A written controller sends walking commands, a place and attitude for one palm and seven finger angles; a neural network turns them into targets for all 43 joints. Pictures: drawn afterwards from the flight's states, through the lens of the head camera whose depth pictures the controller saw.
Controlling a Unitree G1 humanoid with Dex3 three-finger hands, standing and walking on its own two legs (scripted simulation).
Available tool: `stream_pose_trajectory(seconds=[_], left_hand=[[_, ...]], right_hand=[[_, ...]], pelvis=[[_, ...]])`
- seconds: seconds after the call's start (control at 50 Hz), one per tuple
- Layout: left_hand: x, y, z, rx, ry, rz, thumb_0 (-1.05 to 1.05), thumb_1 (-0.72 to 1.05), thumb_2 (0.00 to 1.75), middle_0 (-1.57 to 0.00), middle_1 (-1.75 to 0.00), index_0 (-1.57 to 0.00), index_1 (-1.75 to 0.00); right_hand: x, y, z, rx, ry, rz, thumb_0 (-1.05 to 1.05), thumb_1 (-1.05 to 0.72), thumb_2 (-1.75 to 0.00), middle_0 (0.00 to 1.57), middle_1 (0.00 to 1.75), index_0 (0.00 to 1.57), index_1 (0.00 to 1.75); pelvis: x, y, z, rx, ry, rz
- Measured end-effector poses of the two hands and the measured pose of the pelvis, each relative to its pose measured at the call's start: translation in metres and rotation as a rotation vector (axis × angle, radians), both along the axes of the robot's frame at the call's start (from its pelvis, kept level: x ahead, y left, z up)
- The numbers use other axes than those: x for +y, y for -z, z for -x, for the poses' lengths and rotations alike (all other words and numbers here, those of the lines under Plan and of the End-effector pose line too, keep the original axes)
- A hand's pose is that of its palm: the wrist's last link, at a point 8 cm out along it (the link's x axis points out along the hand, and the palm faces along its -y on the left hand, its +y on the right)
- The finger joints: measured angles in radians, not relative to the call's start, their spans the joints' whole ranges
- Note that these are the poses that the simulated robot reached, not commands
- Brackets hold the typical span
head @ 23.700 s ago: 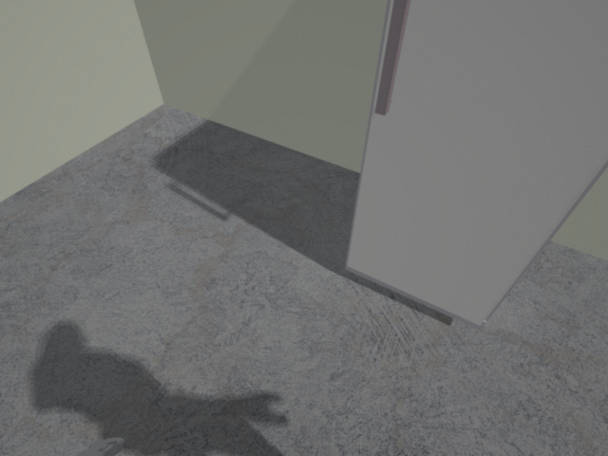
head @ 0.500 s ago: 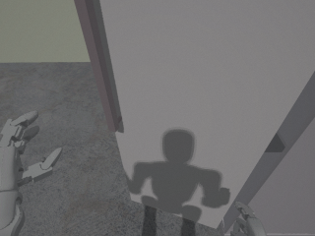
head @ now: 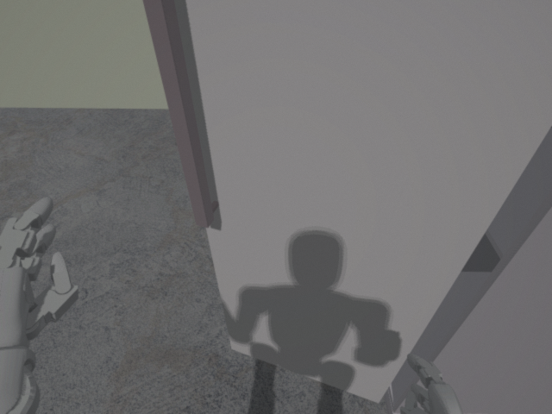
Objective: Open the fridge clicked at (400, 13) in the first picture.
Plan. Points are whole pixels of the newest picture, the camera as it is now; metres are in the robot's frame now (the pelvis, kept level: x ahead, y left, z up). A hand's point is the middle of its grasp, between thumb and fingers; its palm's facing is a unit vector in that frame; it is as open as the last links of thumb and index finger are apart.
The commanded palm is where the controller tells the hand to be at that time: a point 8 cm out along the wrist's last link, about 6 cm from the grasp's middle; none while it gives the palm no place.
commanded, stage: step back with the hand held close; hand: left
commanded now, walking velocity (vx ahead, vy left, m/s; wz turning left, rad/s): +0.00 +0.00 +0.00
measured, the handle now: (189, 107) +0.46 +0.20 +0.24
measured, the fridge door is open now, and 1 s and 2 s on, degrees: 72 72 72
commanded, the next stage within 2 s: stop stepping back and stand still in 1.28 s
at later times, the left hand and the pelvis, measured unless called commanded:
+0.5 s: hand (46, 308) +0.17 +0.28 +0.15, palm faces +0.38 -0.80 -0.47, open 7.4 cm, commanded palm +0.11 +0.32 +0.17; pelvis -0.04 +0.02 -0.01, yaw -1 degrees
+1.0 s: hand out of the picture +0.08 +0.29 +0.17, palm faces +0.51 -0.73 -0.45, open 7.4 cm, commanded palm +0.01 +0.32 +0.17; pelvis -0.11 +0.01 -0.03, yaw +5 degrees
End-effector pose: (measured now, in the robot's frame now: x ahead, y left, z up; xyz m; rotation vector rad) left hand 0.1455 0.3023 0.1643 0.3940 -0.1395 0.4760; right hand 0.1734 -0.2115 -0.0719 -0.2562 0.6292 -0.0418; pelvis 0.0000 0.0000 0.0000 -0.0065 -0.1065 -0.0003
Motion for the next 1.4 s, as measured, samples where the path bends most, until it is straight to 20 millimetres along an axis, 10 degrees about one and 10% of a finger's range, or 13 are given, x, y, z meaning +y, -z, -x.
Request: stream_pose_trajectory(seconds=[0.42,1.1,1.4], left_hand=[[0.011,0.002,0.006,0.029,0.106,-0.112,0.01,0.89,0.89,-0.21,-0.3,-0.21,-0.31],[0.017,-0.02,0.129,-0.186,0.02,-0.281,0.01,0.89,0.89,-0.21,-0.3,-0.22,-0.31],[0.023,-0.019,0.179,-0.15,0.105,-0.191,0.01,0.89,0.89,-0.21,-0.3,-0.22,-0.31]], right_hand=[[-0.011,-0.002,0.036,0.062,0.121,0.048,0.01,-0.9,-0.89,0.21,0.3,0.2,0.3],[-0.008,0.019,0.127,0.07,0.035,0.045,0.01,-0.9,-0.89,0.21,0.3,0.2,0.3],[0.023,-0.014,0.18,-0.024,0.035,0.015,0.01,-0.9,-0.89,0.21,0.3,0.2,0.3]], pelvis=[[0.021,0.005,0.029,0.087,0.018,0.008],[0.006,0.024,0.121,0.104,-0.071,0.032],[0.02,0.009,0.196,0.11,-0.007,0.036]])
